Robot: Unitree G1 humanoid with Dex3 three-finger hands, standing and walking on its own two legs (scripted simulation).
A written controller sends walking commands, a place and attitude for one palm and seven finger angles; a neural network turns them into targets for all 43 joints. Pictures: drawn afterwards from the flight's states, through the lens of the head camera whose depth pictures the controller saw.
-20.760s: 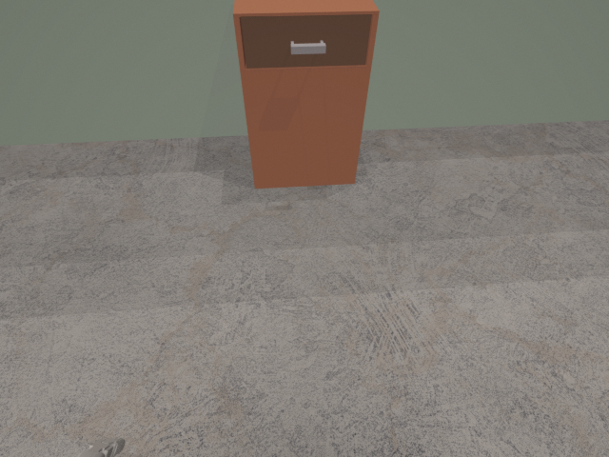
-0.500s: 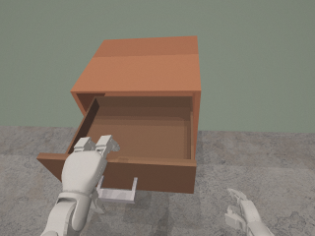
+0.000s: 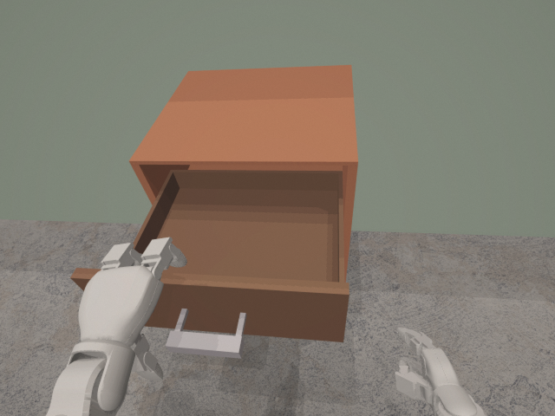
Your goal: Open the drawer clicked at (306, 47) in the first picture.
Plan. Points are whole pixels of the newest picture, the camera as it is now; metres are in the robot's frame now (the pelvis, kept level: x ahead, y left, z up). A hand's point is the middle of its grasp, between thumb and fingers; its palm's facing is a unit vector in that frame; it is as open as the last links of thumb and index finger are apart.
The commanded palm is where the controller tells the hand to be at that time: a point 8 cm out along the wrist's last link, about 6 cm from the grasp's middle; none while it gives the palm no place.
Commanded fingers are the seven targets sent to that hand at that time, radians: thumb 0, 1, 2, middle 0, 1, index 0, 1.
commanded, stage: draw the hand back to the body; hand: left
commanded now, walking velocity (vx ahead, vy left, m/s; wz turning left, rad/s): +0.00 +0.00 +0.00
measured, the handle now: (209, 330) +0.26 +0.17 -0.07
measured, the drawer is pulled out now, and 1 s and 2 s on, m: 0.30 0.30 0.30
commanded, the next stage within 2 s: step back with the hand held close in 1.32 s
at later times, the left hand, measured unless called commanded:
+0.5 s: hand (133, 310) +0.19 +0.19 +0.13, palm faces +0.27 -0.86 -0.43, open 13.5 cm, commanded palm +0.15 +0.24 +0.16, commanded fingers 0.00 -0.15 0.45 -0.28 -0.98 -0.28 -0.98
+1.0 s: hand (86, 294) +0.20 +0.24 +0.16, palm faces +0.39 -0.82 -0.43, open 9.6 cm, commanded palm +0.14 +0.29 +0.18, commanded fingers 0.00 0.73 0.82 -0.21 -0.41 -0.21 -0.41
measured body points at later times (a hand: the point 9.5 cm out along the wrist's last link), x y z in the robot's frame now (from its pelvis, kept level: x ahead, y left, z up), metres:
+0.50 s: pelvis +0.01 +0.00 +0.00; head +0.01 -0.02 +0.45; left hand +0.17 +0.24 +0.16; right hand +0.22 -0.19 -0.08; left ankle -0.01 +0.13 -0.73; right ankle -0.02 -0.10 -0.73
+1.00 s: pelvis +0.02 +0.00 +0.01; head +0.02 -0.02 +0.46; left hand +0.17 +0.28 +0.18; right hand +0.23 -0.21 -0.08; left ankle -0.01 +0.13 -0.73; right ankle -0.02 -0.10 -0.73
